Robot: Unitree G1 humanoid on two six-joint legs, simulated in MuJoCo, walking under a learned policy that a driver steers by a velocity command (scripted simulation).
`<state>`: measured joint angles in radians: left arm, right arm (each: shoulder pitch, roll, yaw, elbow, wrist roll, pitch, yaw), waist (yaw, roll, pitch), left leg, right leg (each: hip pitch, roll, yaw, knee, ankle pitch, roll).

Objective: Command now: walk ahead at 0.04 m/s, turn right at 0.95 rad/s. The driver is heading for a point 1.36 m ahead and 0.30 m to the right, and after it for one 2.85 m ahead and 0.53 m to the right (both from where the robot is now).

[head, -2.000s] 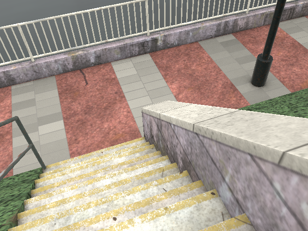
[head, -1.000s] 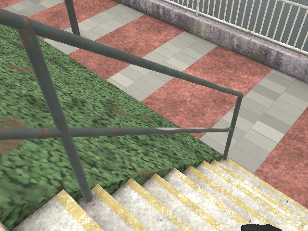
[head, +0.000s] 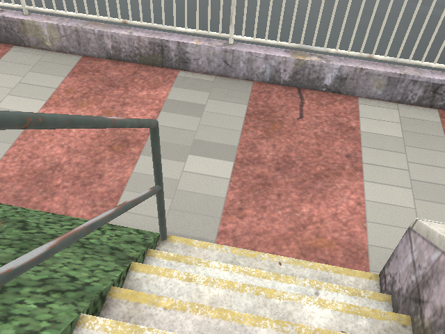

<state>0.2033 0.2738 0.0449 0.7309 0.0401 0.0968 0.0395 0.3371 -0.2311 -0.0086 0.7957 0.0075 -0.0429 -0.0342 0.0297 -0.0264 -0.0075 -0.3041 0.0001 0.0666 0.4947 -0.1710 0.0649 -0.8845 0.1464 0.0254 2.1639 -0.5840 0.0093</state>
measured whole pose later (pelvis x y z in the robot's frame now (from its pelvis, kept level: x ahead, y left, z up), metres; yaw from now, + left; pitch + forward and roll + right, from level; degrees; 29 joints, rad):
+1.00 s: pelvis +0.14 +0.04 -0.10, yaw -20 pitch +1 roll +0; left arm 0.05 0.32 0.04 0.71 0.09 -0.01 0.01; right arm 0.49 -0.28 -0.03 0.80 0.03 0.03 -0.01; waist -0.16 -0.06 -0.02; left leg -0.47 -0.10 -0.02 1.22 -0.79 0.08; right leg -0.73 -0.09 0.10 1.52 -0.65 -0.01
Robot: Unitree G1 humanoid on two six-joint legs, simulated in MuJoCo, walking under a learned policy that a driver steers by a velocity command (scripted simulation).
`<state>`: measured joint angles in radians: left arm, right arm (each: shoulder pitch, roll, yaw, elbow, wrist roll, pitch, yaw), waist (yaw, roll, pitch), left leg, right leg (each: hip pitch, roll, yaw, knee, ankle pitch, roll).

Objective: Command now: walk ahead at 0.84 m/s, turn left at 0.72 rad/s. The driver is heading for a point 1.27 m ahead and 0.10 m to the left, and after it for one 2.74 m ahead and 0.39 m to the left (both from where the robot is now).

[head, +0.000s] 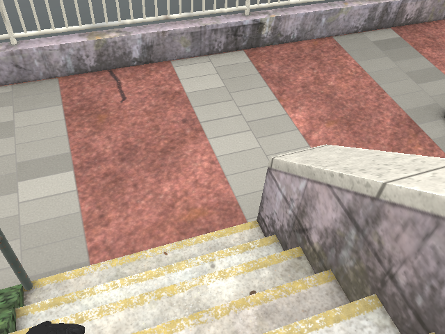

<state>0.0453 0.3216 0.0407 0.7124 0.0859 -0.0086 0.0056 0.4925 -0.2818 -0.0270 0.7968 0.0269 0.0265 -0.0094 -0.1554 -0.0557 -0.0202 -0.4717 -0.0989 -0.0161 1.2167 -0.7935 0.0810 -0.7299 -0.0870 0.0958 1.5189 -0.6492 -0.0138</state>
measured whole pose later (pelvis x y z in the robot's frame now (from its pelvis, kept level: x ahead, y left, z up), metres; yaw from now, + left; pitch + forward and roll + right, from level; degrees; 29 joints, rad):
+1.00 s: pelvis +0.31 +0.14 -0.33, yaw +2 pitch -2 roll -1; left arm -0.06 0.22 0.03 0.56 0.00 0.13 0.02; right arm 0.30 -0.27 -0.01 0.80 -0.02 0.01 -0.07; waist 0.01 0.02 0.06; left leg -0.35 0.18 0.27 0.79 -0.37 0.02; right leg -0.87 -0.01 -0.02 1.41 -0.13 0.02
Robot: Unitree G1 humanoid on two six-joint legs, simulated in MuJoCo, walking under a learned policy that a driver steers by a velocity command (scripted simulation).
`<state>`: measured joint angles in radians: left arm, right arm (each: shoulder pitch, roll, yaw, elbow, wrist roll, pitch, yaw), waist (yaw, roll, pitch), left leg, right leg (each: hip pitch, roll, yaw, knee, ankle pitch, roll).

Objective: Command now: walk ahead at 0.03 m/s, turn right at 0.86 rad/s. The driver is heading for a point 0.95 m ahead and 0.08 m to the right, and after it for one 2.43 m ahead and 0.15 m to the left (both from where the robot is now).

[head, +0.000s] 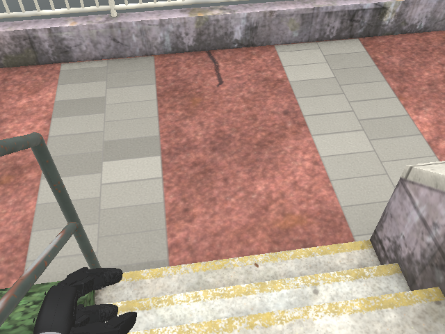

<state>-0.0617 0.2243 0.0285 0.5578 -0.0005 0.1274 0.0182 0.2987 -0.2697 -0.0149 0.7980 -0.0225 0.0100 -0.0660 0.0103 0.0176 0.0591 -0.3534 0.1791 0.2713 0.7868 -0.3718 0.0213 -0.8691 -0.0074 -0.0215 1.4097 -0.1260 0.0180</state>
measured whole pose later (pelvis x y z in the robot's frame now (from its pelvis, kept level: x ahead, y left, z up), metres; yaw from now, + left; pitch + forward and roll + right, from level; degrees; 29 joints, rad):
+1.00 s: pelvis +0.14 -0.01 +0.01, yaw -23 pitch -1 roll -1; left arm 0.06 0.26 0.04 0.82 0.04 0.03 -0.01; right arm 0.52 -0.28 -0.04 0.89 -0.02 -0.02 0.01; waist -0.07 -0.01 0.04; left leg -0.07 -0.03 0.00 0.57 -0.48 0.05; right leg -0.62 -0.01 0.04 1.01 -0.08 -0.05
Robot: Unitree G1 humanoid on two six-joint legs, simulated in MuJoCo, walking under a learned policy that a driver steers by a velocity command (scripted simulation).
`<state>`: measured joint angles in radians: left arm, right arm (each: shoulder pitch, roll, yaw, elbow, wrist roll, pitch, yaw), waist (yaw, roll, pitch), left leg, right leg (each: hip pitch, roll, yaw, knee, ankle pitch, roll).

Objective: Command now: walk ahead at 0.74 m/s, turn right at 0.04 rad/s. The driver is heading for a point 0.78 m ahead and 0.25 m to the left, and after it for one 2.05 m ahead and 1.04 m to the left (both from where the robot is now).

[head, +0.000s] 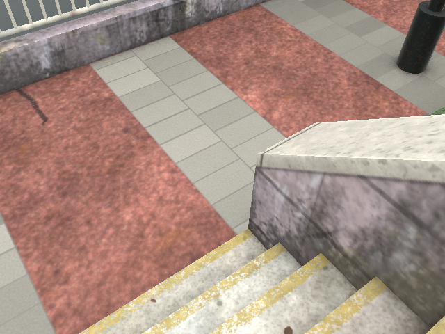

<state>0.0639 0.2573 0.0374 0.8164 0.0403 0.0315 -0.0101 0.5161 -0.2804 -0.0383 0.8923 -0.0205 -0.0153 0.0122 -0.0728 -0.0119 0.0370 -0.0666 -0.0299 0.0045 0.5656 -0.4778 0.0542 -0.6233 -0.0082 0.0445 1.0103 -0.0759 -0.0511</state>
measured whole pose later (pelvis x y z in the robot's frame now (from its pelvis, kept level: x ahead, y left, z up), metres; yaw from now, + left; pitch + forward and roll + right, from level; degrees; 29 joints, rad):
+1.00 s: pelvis +0.52 -0.04 -0.44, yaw +40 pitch -1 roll -2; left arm 0.27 0.24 0.05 0.87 0.00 -0.08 -0.03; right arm 0.24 -0.24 -0.06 0.84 -0.04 0.01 -0.01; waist -0.05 0.01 -0.02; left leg -0.80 -0.07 -0.12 1.75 -0.33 0.15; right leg -0.39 0.01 -0.07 0.94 -0.53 -0.01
